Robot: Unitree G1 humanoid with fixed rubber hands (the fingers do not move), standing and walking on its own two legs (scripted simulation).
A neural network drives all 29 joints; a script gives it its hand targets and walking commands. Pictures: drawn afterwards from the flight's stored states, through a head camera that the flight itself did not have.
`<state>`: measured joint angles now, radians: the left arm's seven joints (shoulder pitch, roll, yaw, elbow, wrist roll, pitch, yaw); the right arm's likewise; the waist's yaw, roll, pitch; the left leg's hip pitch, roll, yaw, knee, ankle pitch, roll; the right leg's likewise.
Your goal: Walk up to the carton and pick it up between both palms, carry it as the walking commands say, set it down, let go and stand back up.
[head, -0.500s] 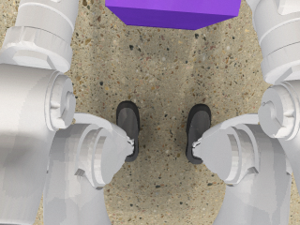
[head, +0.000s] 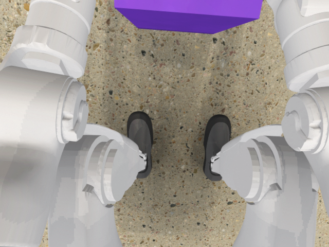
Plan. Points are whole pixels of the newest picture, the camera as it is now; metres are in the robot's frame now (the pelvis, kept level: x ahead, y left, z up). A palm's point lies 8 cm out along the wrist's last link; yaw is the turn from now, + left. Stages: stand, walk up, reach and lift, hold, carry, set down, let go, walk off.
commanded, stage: reach and lift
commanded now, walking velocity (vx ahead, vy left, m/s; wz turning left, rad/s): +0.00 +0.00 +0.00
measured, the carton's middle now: out of the picture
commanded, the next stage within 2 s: none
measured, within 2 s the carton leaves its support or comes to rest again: leaves its support in 0.68 s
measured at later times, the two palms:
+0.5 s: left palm out of the picture +0.59 +0.14 -0.17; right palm out of the picture +0.58 -0.15 -0.17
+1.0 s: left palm out of the picture +0.58 +0.14 -0.11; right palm out of the picture +0.57 -0.14 -0.11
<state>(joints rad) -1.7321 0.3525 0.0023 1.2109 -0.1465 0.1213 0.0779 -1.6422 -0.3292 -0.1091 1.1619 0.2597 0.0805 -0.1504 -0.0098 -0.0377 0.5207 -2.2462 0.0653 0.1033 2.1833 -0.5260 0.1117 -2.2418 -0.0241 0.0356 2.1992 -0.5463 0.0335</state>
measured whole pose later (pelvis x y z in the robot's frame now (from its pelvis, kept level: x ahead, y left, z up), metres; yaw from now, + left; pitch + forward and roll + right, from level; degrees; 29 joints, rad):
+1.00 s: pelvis +0.00 -0.01 +0.00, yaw +0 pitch +26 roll +1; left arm -1.62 0.36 0.09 1.03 -0.03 0.38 0.08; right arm -1.58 -0.22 -0.17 0.98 0.12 0.33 -0.27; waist -0.01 -0.06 0.52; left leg -2.09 0.06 0.08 2.21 -0.57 0.08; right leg -2.11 0.02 0.04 2.23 -0.57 0.03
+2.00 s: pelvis -0.01 -0.01 +0.09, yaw -1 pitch +20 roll +1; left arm -1.43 0.26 0.24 0.78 0.06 0.49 0.05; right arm -1.40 -0.11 -0.30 0.71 0.00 0.45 -0.26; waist -0.01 -0.06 0.52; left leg -1.76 0.04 0.08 1.97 -0.55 0.06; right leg -1.77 0.04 0.05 1.99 -0.56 0.03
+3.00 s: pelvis -0.03 -0.01 +0.19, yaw -1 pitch +10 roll +2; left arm -1.25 0.18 0.25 0.69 0.08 0.52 0.06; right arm -1.23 -0.05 -0.32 0.62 -0.04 0.49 -0.23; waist -0.01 -0.06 0.52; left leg -1.30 0.02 0.08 1.60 -0.47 0.05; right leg -1.32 0.04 0.06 1.63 -0.48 0.03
